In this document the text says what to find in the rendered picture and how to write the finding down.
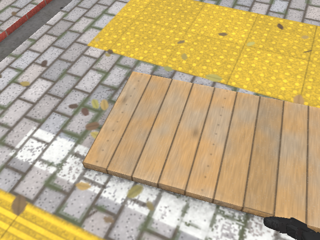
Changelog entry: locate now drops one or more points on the robot right hand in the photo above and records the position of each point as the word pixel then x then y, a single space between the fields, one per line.
pixel 292 227

